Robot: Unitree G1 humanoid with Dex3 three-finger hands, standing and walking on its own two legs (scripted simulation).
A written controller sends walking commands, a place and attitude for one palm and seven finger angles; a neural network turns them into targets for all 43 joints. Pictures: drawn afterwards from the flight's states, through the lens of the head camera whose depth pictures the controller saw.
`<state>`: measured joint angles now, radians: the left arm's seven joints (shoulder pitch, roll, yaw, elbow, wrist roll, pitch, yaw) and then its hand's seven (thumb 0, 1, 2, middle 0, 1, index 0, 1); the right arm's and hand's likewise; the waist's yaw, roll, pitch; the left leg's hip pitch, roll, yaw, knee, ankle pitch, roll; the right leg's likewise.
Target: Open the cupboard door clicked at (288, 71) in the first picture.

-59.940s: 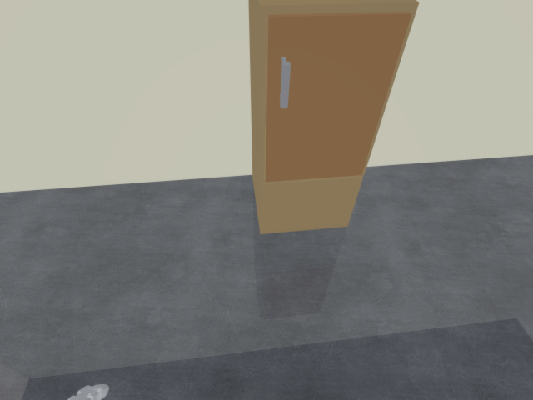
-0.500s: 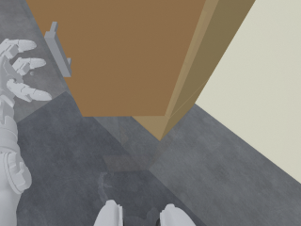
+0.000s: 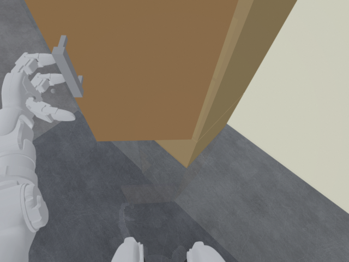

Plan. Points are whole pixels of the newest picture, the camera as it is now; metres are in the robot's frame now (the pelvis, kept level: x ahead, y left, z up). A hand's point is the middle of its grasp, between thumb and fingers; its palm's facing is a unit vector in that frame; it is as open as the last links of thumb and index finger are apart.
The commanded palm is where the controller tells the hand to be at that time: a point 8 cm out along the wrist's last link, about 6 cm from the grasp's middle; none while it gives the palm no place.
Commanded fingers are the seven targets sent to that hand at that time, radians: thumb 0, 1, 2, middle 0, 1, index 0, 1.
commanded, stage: slide the fingers in behind the handle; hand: left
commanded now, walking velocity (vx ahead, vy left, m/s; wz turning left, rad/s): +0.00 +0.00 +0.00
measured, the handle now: (71, 68) +0.54 +0.22 +0.08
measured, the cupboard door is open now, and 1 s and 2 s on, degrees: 46 47 48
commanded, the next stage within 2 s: close the thumb around the handle in 1.20 s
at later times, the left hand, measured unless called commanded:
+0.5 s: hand (62, 95) +0.46 +0.22 +0.08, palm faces +0.08 -1.00 +0.01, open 14.1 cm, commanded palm +0.44 +0.26 +0.08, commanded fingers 0.00 -0.50 0.30 -0.30 -1.20 -0.30 -1.20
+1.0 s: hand (65, 97) +0.45 +0.22 +0.08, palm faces +0.11 -0.99 +0.00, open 14.4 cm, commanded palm +0.44 +0.23 +0.08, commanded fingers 0.00 -0.50 0.30 -0.30 -1.20 -0.30 -1.20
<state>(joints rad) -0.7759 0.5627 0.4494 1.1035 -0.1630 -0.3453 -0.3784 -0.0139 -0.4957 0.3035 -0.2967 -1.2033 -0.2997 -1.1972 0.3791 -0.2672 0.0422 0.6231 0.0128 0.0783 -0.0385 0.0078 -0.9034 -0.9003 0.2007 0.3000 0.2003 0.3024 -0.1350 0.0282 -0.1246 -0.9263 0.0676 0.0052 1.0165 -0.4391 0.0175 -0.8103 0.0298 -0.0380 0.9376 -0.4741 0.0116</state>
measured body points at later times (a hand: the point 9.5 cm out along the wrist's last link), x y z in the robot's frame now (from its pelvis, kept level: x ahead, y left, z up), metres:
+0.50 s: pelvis +0.00 -0.01 +0.00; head +0.09 +0.01 +0.44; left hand +0.45 +0.28 +0.08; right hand +0.03 -0.27 -0.11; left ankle +0.02 +0.10 -0.67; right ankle -0.02 -0.13 -0.67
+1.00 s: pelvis -0.01 +0.00 +0.00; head +0.09 +0.02 +0.44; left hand +0.44 +0.27 +0.09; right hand +0.05 -0.26 -0.12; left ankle +0.02 +0.10 -0.67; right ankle -0.02 -0.13 -0.67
